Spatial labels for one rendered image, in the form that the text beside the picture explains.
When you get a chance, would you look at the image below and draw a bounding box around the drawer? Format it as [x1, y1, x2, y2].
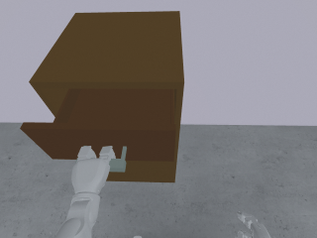
[20, 88, 176, 162]

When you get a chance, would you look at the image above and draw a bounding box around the cabinet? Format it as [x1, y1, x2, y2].
[29, 11, 184, 183]

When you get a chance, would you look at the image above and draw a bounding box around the left robot forearm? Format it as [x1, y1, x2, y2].
[54, 191, 100, 238]

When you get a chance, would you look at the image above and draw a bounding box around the handle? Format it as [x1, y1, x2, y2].
[75, 146, 127, 173]

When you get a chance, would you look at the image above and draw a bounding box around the robot left hand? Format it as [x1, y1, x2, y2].
[71, 146, 116, 194]

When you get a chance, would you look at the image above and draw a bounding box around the robot right hand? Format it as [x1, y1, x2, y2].
[235, 211, 270, 238]

